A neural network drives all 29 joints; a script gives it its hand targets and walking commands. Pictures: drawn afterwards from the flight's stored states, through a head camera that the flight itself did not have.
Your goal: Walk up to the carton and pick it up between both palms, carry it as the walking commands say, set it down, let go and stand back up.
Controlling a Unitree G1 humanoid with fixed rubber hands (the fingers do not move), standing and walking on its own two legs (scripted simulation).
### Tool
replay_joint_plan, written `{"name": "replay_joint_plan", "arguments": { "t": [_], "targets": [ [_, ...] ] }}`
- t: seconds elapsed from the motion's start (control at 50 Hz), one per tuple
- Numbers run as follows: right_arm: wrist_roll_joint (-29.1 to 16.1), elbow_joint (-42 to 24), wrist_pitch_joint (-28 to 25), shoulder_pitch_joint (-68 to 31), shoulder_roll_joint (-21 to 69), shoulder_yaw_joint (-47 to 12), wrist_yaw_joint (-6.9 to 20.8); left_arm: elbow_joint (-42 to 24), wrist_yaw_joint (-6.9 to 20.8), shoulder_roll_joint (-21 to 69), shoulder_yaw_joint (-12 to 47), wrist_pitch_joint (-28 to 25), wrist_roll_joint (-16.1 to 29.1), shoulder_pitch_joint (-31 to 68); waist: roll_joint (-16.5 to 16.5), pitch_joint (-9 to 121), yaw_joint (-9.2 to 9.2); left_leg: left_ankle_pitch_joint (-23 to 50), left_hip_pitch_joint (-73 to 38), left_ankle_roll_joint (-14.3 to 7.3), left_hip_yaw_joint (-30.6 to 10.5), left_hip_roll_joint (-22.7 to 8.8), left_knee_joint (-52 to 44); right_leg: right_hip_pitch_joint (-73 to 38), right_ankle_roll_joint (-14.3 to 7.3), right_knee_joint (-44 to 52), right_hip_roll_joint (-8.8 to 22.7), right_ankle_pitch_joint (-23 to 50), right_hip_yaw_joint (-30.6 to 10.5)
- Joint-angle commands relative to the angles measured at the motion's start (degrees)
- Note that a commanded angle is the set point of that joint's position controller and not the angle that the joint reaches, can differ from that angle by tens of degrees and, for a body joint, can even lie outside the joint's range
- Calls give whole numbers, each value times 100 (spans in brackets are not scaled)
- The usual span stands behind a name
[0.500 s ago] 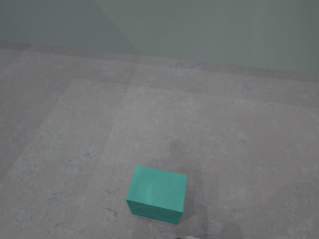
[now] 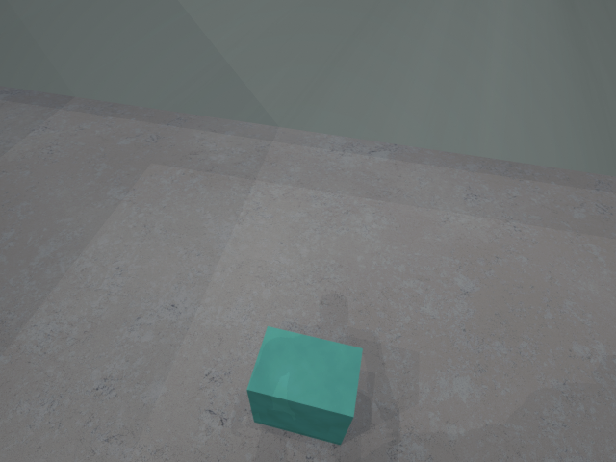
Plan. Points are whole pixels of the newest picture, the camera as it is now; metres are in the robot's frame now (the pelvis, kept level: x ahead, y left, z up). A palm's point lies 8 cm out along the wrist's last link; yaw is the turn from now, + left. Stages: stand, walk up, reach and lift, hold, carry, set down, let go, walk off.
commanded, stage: walk up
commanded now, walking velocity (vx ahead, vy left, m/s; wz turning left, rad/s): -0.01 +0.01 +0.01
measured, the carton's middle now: (305, 387) +0.45 -0.02 -0.63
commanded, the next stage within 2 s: none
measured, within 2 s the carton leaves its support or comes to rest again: neither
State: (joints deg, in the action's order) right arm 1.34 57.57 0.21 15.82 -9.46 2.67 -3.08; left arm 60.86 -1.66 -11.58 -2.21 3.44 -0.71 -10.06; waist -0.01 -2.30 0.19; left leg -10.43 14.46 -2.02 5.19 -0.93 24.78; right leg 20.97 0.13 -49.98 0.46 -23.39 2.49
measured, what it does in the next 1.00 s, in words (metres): steps to the left: right foot, then left foot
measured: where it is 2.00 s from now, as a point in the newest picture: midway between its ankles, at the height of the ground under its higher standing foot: outside the picture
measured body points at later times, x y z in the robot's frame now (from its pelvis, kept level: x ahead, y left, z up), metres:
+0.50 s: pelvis -0.02 -0.02 +0.00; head -0.03 -0.03 +0.45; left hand -0.03 +0.19 -0.16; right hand -0.05 -0.24 -0.16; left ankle +0.03 +0.10 -0.74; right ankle -0.05 -0.10 -0.74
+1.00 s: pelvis +0.07 +0.09 +0.00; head +0.12 +0.12 +0.45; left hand +0.11 +0.35 -0.16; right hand +0.13 -0.18 -0.12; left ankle +0.12 +0.20 -0.74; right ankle -0.01 -0.06 -0.63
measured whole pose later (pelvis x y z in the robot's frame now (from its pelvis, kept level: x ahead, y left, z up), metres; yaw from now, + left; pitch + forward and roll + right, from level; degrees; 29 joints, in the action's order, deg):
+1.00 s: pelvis +0.07 +0.09 +0.00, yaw -8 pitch +1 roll -3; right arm 0.5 54.1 -1.5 9.8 -10.8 3.1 -3.7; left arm 57.6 -0.5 -15.3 -6.5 1.2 -1.9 -16.8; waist -2.0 -4.8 -1.7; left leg -10.5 16.7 1.2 6.7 -7.8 27.0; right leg 26.4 4.0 -68.5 0.3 -29.3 -0.4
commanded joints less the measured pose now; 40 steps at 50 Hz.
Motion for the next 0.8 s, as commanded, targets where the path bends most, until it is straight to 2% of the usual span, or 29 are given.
{"name": "replay_joint_plan", "arguments": {
  "t": [0.0,0.02,0.04,0.06,0.08,0.1,0.12,0.14,0.16,0.2,0.22,0.26,0.3,0.34,0.44,0.46,0.48,0.5,0.52,0.56,0.58,0.62,0.66,0.72,0.76,0.78],
  "targets": [
    [20,-100,-46,34,-510,20,8,-121,-19,12,45,-82,32,-146,972,303,-42,250,-651,-678,-1219,-998,-865,-157,-36,1535,-63,-152,-28],
    [37,-10,-16,220,-509,12,-1,-124,-62,-67,31,-136,55,-177,1021,400,3,908,-1035,-696,-1272,-1065,-729,-276,-46,2264,-59,-204,-31],
    [47,83,9,360,-591,45,22,20,-95,-52,69,-179,94,-496,863,483,-50,1460,-1226,-633,-1190,-1085,-497,-666,-42,3057,-45,354,28],
    [-40,124,5,443,-589,62,30,155,-121,-141,65,-261,90,-827,725,593,-88,1733,-1180,-377,-1130,-1030,-287,-1362,-59,3949,252,1556,-228],
    [-118,158,-41,621,-416,23,68,176,-164,-377,17,-368,19,-956,208,836,48,1429,-633,-98,-1055,-867,-61,-2249,-95,3687,858,2629,-753],
    [-172,158,-46,731,-172,-35,100,161,-142,-655,-31,-393,34,-785,-556,692,252,41,40,70,-739,-497,-254,-2386,-287,3485,1277,3133,-1291],
    [-213,153,-6,415,-273,-48,75,177,-62,-551,34,-376,-8,-497,-1327,84,139,-402,-439,122,-436,-285,-668,-983,-563,3679,1278,2124,-1226],
    [-125,153,27,129,-266,-76,94,150,-19,-154,117,-382,-44,-240,-1111,-278,135,6,-806,112,-529,-384,-607,-555,-488,3885,1006,1237,-1171],
    [-55,184,24,105,-385,-12,111,116,-32,1,176,-422,-28,-272,-637,-319,121,369,-764,83,-634,-420,-612,-757,-381,3892,837,1332,-936],
    [-61,295,-7,168,-404,1,159,180,-78,-203,133,-479,43,-449,-677,-266,61,628,-773,140,-571,-475,-637,-869,-308,3720,707,1686,-820],
    [-48,333,-20,160,-379,-2,166,251,-65,-175,138,-489,80,-644,-522,-305,50,600,-883,159,-628,-520,-624,-681,-295,3746,665,1480,-833],
    [-75,496,4,365,-245,-43,153,249,-75,-115,153,-472,46,-670,-413,-401,42,253,-651,220,-554,-472,-620,-744,-328,3899,692,533,-864],
    [-64,537,23,363,-277,-28,146,242,-65,-129,166,-465,32,-749,-306,-520,31,250,-690,242,-550,-441,-653,-550,-315,3954,700,205,-941],
    [-71,617,9,392,-165,-53,144,233,-43,-99,164,-471,39,-815,-63,-499,18,226,-728,259,-555,-462,-631,-442,-328,3908,675,192,-931],
    [-71,704,-16,558,-117,-107,149,289,-44,-37,197,-485,24,-1032,-48,-458,23,176,-626,247,-592,-511,-617,-482,-331,3841,635,258,-901],
    [-63,764,13,527,-112,-46,156,292,-16,54,228,-498,29,-1046,116,-502,-23,215,-633,350,-445,-492,-552,-474,-269,3836,656,394,-958],
    [-76,626,92,190,-1093,197,235,230,4,-692,-34,-429,29,-1930,452,-114,-563,-1866,471,465,333,-9,848,-1247,-770,4036,1434,-1967,-2472],
    [-14,306,141,-215,-1001,181,306,321,-22,-1352,-246,-331,60,-2146,-477,-686,-788,-1894,1639,559,-109,-45,2068,-1000,-1146,4742,2234,-3404,-3989],
    [103,87,108,-499,-801,162,359,186,-23,-1275,-276,-309,80,-1638,-761,-1094,-669,-1380,2105,629,-452,-375,2504,-694,-1210,4902,2323,-2989,-3820],
    [79,201,10,130,-358,93,429,89,26,-668,-140,-451,11,-1306,-886,-832,-236,-950,2188,705,-401,-435,2746,-1041,-870,4622,1780,-1502,-2650],
    [75,212,5,253,-436,135,447,102,39,-629,-158,-510,-54,-1360,-816,-715,-175,-818,2094,703,-383,-468,2804,-1099,-756,4512,1625,-1051,-2325],
    [13,55,-18,-151,-580,233,456,178,30,-621,-185,-611,-37,-1796,-507,-470,-449,-431,1997,720,-287,-447,2694,-1424,-750,4370,1527,-124,-1930],
    [-63,-159,-86,-389,-488,203,440,231,23,-513,-156,-698,-88,-1933,-969,-576,-503,-399,2064,742,-191,-453,2221,-1521,-724,4287,1452,312,-1681],
    [-104,-361,-132,-672,-398,152,432,199,35,-543,-171,-698,-140,-2030,-1123,-622,-628,-613,1511,798,35,-277,1258,-1253,-705,3995,1330,728,-1379],
    [-93,-442,-142,-659,-434,139,432,152,43,-683,-209,-680,-183,-1842,-1329,-560,-553,-857,828,780,249,-81,627,-911,-648,3590,1147,1150,-1094],
    [-83,-414,-174,-431,-395,141,405,124,32,-765,-241,-656,-199,-1701,-1337,-427,-424,-602,340,775,389,51,47,-778,-588,3220,1030,1250,-985]
  ]
}}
